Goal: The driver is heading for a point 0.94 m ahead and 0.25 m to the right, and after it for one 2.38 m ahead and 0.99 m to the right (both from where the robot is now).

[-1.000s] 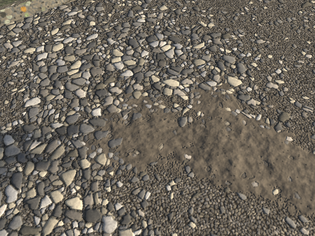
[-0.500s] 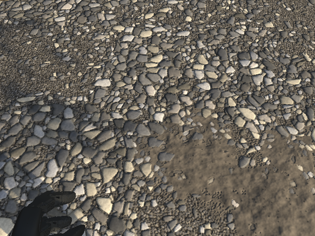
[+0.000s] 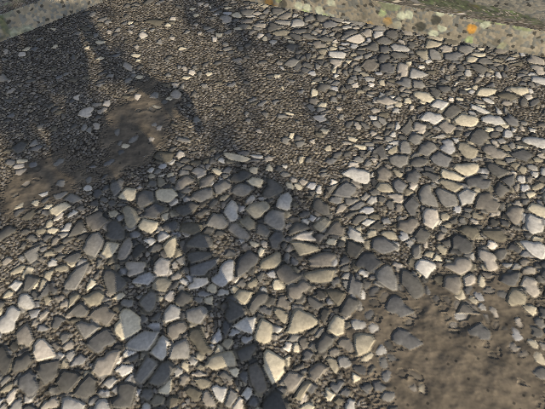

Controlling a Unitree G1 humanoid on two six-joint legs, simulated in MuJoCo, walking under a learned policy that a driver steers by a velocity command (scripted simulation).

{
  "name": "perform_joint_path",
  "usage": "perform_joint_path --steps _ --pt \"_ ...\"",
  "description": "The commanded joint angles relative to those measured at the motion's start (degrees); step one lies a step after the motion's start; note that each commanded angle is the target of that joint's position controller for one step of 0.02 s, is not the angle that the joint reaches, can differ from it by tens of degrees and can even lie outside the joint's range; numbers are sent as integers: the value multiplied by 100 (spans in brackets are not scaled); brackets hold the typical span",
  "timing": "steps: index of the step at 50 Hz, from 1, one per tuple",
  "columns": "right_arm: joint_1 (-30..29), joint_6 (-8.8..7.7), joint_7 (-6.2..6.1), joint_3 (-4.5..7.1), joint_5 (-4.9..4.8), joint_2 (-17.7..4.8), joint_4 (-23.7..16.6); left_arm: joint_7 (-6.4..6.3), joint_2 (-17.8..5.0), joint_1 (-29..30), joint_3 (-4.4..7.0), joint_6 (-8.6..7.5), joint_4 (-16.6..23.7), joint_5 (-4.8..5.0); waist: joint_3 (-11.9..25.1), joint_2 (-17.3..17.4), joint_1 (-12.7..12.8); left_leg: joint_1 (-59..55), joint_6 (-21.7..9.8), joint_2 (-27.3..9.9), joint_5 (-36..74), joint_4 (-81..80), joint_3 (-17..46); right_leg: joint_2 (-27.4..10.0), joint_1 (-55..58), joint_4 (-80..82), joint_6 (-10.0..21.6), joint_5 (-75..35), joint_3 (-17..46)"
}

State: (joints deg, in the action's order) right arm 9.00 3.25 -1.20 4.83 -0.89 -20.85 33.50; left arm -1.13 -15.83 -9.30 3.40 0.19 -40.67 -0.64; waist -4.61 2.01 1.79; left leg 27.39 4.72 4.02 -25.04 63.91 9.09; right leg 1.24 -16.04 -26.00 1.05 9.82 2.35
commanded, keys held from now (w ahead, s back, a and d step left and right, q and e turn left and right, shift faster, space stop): shift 0.02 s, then w+shift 0.30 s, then w+e+shift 0.68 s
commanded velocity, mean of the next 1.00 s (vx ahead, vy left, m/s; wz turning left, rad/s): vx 0.75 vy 0.00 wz -0.37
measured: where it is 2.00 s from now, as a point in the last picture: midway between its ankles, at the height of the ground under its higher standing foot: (421, 212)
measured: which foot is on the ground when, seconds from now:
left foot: up 0.00-0.16, down 0.18-0.66, up 0.68-1.00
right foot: down 0.00-0.18, up 0.20-0.62, down 0.64-1.00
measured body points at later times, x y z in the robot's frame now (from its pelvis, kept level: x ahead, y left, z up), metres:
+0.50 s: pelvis +0.14 +0.01 -0.01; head +0.16 +0.03 +0.44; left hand +0.35 +0.25 -0.10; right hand +0.10 -0.26 -0.12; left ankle -0.05 +0.12 -0.74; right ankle +0.36 -0.15 -0.67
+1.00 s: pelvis +0.55 -0.08 +0.00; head +0.57 -0.11 +0.44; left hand +0.68 +0.17 -0.11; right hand +0.69 -0.40 -0.05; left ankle +0.85 -0.01 -0.68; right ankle +0.40 -0.12 -0.74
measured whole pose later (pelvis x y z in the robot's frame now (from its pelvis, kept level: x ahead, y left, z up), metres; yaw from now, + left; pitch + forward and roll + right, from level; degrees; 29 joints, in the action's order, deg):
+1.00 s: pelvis +0.55 -0.08 +0.00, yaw -26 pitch +1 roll +0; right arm 1.8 -8.0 0.1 0.1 -0.1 -17.0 32.0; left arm -0.7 -16.1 -25.1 3.1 -3.8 -42.1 2.7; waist -2.1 2.0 5.8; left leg 38.6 4.5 -3.5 6.8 32.5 9.5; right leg 8.2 0.4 -22.0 5.9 21.3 14.9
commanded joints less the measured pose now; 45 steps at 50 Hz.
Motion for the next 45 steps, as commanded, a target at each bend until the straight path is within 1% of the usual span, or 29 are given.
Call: perform_joint_path --steps 1,3,5,7,8,9,10,11,12,13,15,16,20,26,27,29,30,31,32,33,34,35,36,37,38,39,40,43,45 --pt "-88 -96 -25 -8 6 -206 -397 -11 -918 146 180 -28 354 6 784 -1172 -5 78 82 -196 -180 -907 -313 -1207 1111 776 1139 -655 1305" --pt "101 -104 20 -93 -17 -113 -297 20 -1126 -114 230 3 265 88 1017 -1489 56 -660 -19 -205 -457 -1731 -808 -1212 827 1177 1091 1336 1336" --pt "329 -163 87 -72 -67 -273 -137 40 -1291 -226 258 22 234 196 828 -1668 3 -1329 -283 -163 -429 -2563 -1065 -1326 275 1432 1017 2449 1502" --pt "736 -269 119 -107 -26 -177 203 30 -1248 -193 230 10 212 279 440 -1264 -273 -2233 -693 -119 566 -3955 -1315 -1215 -472 1358 831 2755 1299" --pt "1053 -327 111 -133 9 -96 413 29 -1070 -143 175 -35 235 256 276 -951 -458 -2834 -862 -101 760 -4482 -1362 -1011 -1001 1030 624 2661 1038" --pt "1668 -410 93 -127 4 -108 617 60 -642 143 50 -133 378 186 374 -346 -747 -3951 -1082 -768 469 -4698 -405 -697 -2135 -242 313 2263 649" --pt "2068 -464 59 -135 1 -283 635 174 -14 265 -134 -311 553 72 629 842 -779 -4593 -1295 -2005 -91 -4720 1208 -279 -3218 -2330 13 2172 -129" --pt "1931 -585 138 86 90 -960 550 205 -438 770 -22 -505 990 315 67 1028 -849 -3817 -2225 -2810 -2008 -5484 2994 -294 -4487 -2801 -9 1791 6" --pt "1542 -729 130 36 110 -710 481 198 -734 883 63 -603 963 409 -471 468 -713 -3642 -2211 -2709 -2061 -5747 2866 -606 -4784 -3289 3 1151 252" --pt "1349 -801 119 -59 124 -440 493 222 -783 691 85 -640 878 336 -513 480 -550 -3609 -1990 -2445 -1474 -5654 2319 -665 -4840 -3423 -23 599 290" --pt "1249 -817 120 -147 77 -250 440 268 -759 425 99 -633 744 158 -352 408 -430 -3371 -1756 -2003 -700 -5699 1475 -751 -4481 -3334 -181 -1 158" --pt "1364 -831 105 -177 82 -209 460 288 -667 449 83 -628 733 132 -297 427 -458 -3139 -1723 -1850 -360 -5801 1177 -717 -4243 -3349 -258 -355 43" --pt "1654 -898 83 -192 135 -200 669 385 -450 709 -26 -518 770 252 -428 496 -608 -2597 -1452 -1588 925 -6069 -310 -543 -3616 -2755 -283 -1321 -151" --pt "1960 -881 104 -199 98 -335 1042 687 -268 1533 -164 -556 1094 332 -787 313 -802 -3124 -1175 -1805 2201 -6284 -1427 -358 -3013 -1274 190 -1616 -586" --pt "1912 -853 99 -192 123 -410 1068 716 -279 1595 -170 -564 1152 328 -727 354 -744 -3277 -1127 -1811 3399 -6057 -1613 -222 -2757 -1117 317 -1425 -784" --pt "1940 -775 36 -149 205 -660 1133 690 -473 1462 -92 -522 1258 302 -194 828 -458 -3823 -1032 -1913 7183 -5050 -1812 243 -2144 -1280 577 -685 -1225" --pt "1907 -701 -13 -116 257 -787 1136 663 -689 930 2 -477 1205 319 272 1053 -88 -4026 -977 -1965 8746 -4111 -1873 463 -1562 -1415 734 -271 -1341" --pt "1792 -635 -57 -78 279 -892 1091 611 -1041 -237 168 -418 946 356 944 1082 496 -3664 -918 -1982 9435 -2766 -1886 639 -160 -1449 906 -112 -1331" --pt "1621 -654 -108 -65 239 -973 955 514 -1427 -1559 375 -346 598 387 1508 602 1174 -2205 -749 -1782 8681 -1014 -1853 520 2042 -1081 1129 -254 -736" --pt "2260 -851 37 -357 312 90 624 423 -1916 -1891 474 -319 443 335 2167 -1391 435 992 -358 -726 2031 1620 -1374 -1029 4802 -948 2137 1972 2455" --pt "1817 -1194 114 -409 142 -170 513 349 -1590 -2108 410 -354 503 288 3295 -1130 680 1513 -569 -143 -87 2333 -121 -1679 5061 464 2355 3703 4945" --pt "706 -1337 135 -277 -106 -547 175 322 -1316 -2146 329 -407 413 158 2227 -830 876 1996 -727 -424 342 2298 76 -1524 4336 1013 1842 3308 4585" --pt "378 -1428 106 -353 -144 -407 -27 316 -1369 -1864 331 -464 399 121 1375 -280 582 1974 -771 -615 606 1878 6 -1390 3243 1134 1742 2491 4027" --pt "329 -1464 75 -374 -9 -267 9 305 -1270 -1426 297 -496 472 95 899 205 217 1666 -764 -794 734 1435 -22 -1160 2163 1163 1718 1777 3446" --pt "629 -1396 68 -350 51 -212 68 288 -1079 -1021 226 -510 594 17 641 87 -199 1213 -721 -953 858 1141 42 -846 1290 1256 1744 1383 2921" --pt "804 -1287 92 -336 77 -211 118 270 -905 -760 179 -494 668 11 435 -205 -413 1034 -627 -1010 839 983 8 -640 726 1417 1814 1373 2705" --pt "850 -1190 102 -317 119 -217 137 245 -805 -662 159 -490 656 91 230 -321 -502 1009 -499 -1070 809 714 -72 -558 326 1572 1855 1335 2541" --pt "85 -1091 87 -347 277 -135 -199 118 -800 -663 135 -531 576 202 -421 -310 -408 660 -137 -982 1665 -614 -486 -203 -1096 1843 1764 701 1883" --pt "-535 -1157 112 -394 294 40 -380 44 -899 -780 173 -524 472 229 -429 -443 -150 -42 -29 -719 2849 -1915 -649 108 -1542 1666 1488 287 1501"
